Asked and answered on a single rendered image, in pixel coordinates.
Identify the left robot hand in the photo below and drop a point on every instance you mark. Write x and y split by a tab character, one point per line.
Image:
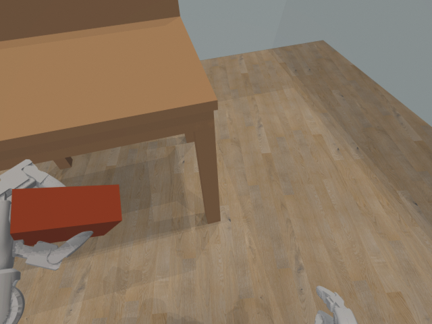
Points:
43	254

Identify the sponge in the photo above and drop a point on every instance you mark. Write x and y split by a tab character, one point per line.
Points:
59	213

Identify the table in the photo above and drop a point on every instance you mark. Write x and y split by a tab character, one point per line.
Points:
80	76

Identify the left robot forearm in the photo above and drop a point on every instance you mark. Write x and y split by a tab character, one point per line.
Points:
12	301

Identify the right robot hand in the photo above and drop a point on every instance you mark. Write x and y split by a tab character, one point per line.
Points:
341	314

